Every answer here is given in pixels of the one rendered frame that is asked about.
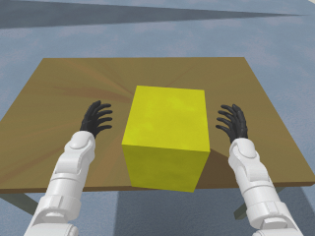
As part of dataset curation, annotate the left robot hand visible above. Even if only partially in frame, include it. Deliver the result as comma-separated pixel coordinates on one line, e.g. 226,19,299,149
80,100,113,139

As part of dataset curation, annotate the right robot hand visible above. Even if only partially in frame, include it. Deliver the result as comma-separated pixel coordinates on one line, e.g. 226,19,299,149
216,103,248,144

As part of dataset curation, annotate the left robot forearm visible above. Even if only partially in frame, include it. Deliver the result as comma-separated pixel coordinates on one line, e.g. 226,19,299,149
24,131,95,236

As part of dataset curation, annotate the right robot forearm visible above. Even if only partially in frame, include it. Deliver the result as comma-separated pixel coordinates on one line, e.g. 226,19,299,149
228,138,303,236

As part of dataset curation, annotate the carton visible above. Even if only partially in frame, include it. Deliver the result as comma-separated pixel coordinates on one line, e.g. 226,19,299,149
121,86,211,193

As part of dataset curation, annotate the left robot upper arm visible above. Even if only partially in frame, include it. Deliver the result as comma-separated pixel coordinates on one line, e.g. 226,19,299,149
27,222,79,236

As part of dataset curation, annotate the table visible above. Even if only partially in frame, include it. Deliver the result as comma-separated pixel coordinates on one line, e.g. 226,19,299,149
0,57,315,220

